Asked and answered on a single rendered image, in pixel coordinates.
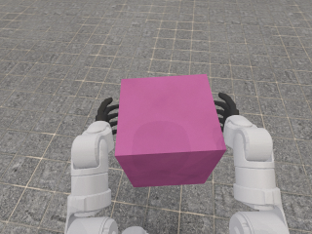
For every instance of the carton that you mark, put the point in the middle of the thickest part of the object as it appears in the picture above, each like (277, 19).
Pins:
(168, 132)

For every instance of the right robot upper arm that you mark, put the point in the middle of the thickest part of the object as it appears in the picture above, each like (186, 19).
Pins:
(256, 223)

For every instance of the left robot upper arm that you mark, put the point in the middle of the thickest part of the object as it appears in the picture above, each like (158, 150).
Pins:
(93, 225)

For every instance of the left robot forearm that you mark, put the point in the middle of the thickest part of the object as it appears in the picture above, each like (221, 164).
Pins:
(89, 167)

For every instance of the left robot hand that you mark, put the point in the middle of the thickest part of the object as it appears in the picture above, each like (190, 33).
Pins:
(103, 110)

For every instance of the right robot hand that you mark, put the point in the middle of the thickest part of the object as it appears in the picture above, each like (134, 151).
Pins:
(229, 107)

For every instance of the right robot forearm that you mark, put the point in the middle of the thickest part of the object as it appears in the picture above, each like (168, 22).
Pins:
(255, 183)

